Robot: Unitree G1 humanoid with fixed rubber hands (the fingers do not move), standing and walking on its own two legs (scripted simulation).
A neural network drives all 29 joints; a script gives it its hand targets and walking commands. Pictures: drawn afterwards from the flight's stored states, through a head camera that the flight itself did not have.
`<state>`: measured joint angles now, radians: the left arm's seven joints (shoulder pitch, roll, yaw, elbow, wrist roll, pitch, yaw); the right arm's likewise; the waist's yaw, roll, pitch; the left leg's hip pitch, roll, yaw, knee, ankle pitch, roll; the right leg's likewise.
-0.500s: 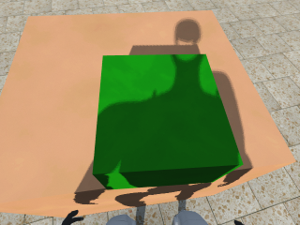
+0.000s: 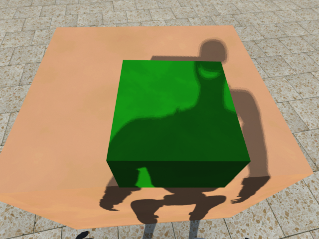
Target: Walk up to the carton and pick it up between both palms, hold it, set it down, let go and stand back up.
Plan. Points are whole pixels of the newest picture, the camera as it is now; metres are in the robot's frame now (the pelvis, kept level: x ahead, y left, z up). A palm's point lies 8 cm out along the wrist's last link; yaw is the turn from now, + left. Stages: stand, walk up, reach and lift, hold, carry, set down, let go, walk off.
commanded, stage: walk up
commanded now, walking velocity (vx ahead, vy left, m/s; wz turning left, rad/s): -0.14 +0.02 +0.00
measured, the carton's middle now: (172, 121) +0.39 +0.00 +0.04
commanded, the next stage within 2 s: stand in 0.78 s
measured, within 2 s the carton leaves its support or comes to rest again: neither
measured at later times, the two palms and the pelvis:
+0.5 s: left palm out of the picture -0.03 +0.22 -0.12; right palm out of the picture +0.01 -0.27 -0.14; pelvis -0.06 -0.03 +0.01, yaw +3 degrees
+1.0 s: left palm out of the picture -0.11 +0.19 -0.13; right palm out of the picture -0.07 -0.22 -0.13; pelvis -0.07 -0.02 +0.02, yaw +4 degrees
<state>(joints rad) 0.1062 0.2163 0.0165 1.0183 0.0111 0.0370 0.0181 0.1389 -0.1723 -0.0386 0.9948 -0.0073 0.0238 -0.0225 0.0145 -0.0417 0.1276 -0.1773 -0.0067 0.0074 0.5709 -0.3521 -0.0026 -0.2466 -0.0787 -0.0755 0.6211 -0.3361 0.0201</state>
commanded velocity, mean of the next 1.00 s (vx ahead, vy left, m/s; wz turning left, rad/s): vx -0.05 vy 0.01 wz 0.06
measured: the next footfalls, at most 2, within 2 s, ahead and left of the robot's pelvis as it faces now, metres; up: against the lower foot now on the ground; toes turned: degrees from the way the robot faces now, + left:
left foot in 0.68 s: -0.05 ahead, +0.10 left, +0.00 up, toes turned +4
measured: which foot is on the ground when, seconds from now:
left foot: down 0.00-0.44, up 0.46-0.66, down 0.68-1.00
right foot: down 0.00-1.00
